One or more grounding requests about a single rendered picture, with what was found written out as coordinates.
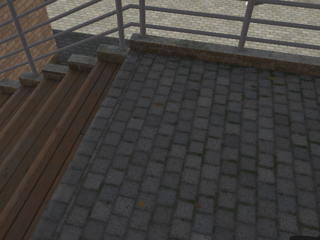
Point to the stairs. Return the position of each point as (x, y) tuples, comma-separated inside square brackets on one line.
[(40, 130)]

